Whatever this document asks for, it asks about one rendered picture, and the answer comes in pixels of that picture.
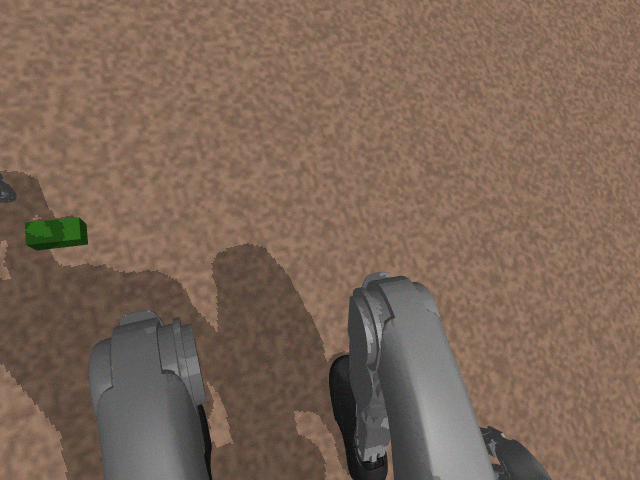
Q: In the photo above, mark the small box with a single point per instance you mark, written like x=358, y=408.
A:
x=50, y=234

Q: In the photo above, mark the right robot foot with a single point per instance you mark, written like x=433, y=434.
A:
x=344, y=409

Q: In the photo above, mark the right robot hand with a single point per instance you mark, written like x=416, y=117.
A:
x=516, y=462

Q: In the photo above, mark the left robot hand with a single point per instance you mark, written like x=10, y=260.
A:
x=7, y=194

